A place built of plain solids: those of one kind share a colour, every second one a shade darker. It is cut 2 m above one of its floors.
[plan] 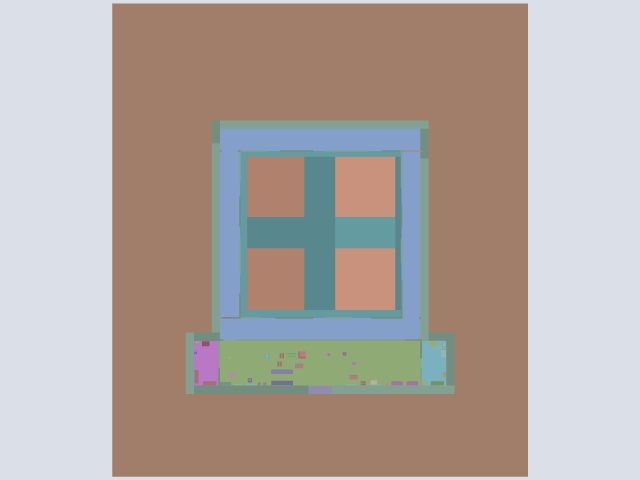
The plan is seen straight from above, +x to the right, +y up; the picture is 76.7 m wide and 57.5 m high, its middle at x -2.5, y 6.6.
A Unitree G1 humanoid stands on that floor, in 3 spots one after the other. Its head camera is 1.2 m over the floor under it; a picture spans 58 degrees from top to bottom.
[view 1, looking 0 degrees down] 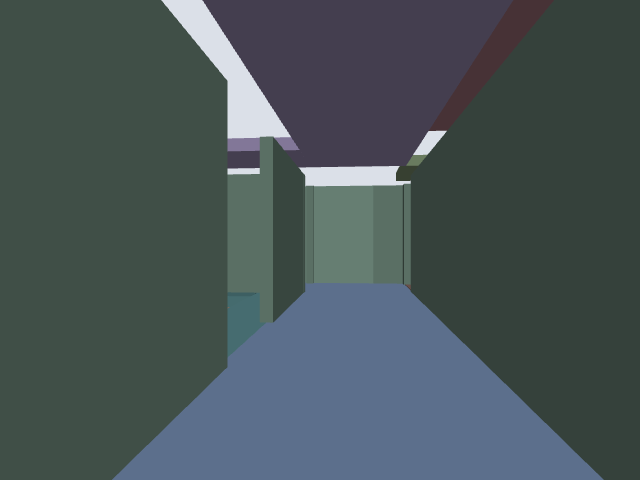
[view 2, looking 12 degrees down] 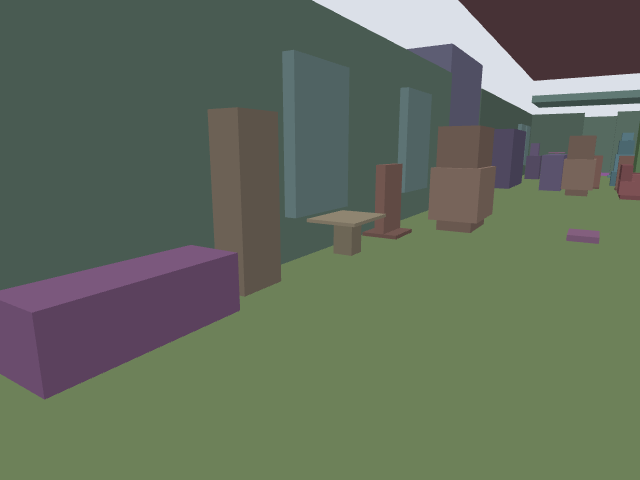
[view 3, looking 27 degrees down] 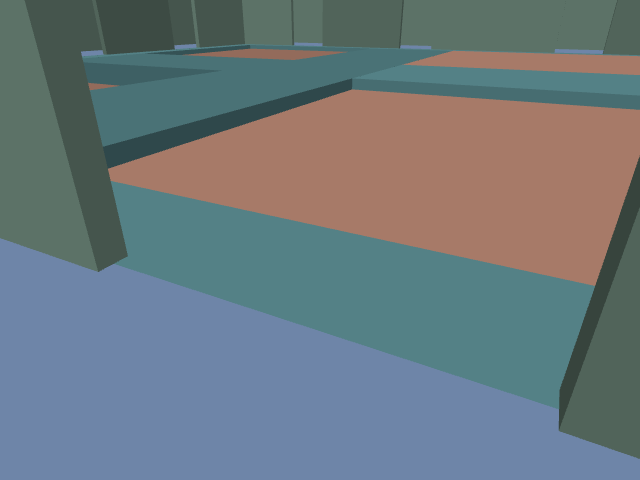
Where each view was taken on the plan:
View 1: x -2.53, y -4.06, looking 5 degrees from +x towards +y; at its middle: wall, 12.10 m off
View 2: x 8.32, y -8.16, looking -148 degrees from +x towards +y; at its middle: wall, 5.17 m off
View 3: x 3.42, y -4.06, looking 117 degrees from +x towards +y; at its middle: floor_gang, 2.64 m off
